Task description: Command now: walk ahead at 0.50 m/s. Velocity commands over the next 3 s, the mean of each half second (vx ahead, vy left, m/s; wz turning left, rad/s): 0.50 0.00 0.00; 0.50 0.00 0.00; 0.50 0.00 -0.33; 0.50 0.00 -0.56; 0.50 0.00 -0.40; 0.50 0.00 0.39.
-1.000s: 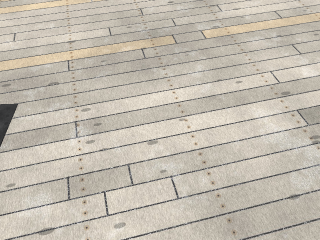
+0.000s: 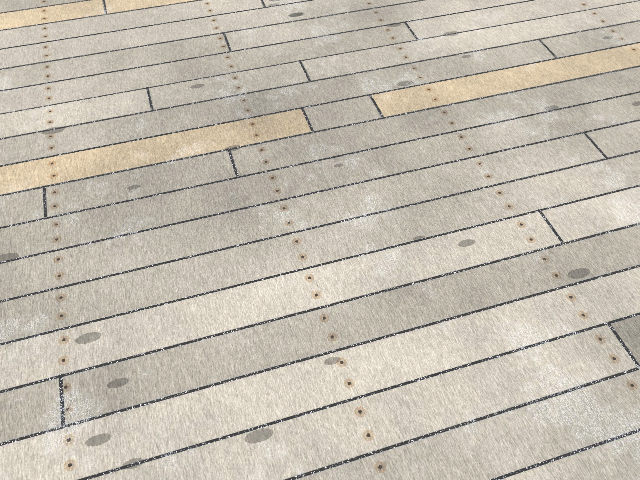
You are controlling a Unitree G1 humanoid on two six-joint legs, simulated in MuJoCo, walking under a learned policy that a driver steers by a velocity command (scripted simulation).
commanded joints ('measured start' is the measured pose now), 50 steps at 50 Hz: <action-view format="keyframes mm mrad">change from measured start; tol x32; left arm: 1 -118 58 9 -91 -2 -19 3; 7 456 239 81 54 44 -55 43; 35 542 11 10 107 -55 -58 34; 50 43 43 30 -32 4 -4 1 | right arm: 1 81 -137 -22 -7 -9 -2 -11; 29 -528 -82 -24 -266 -8 44 30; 35 57 -299 -104 -118 -51 12 -4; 50 -19 -119 -38 -66 4 -10 0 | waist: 1 0 101 54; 8 182 -199 -392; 12 59 25 -8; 30 106 -38 55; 35 -59 265 -357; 50 47 82 46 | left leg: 1 33 298 -133 4 555 114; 5 46 290 -85 309 929 73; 8 -609 5 -51 1137 -264 0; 9 -698 84 -137 1180 -191 14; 30 -661 136 1 391 147 0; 33 -275 51 39 275 128 62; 35 308 510 -612 193 -2 265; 41 -226 334 -289 -11 188 135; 50 -157 271 -144 -76 348 118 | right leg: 1 -22 41 -35 -63 -26 -23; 6 554 91 -21 -215 -91 -129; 8 968 -349 730 -369 -197 -326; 14 445 -136 248 -504 -5 -181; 33 684 -92 25 -110 655 -109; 36 7 139 83 673 -464 -52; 50 -39 -16 5 123 -19 24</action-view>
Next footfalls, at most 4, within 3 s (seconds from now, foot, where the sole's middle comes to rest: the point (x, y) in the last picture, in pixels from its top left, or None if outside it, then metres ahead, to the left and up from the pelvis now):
0.12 right None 0.24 -0.10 -0.78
0.68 left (278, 447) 0.54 0.07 -0.78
1.24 right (347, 321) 0.83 -0.10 -0.78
1.78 left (301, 216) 1.17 0.00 -0.78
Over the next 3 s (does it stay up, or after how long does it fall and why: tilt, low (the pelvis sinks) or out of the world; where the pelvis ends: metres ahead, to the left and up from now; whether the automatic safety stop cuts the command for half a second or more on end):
stays up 1.50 -0.38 -0.02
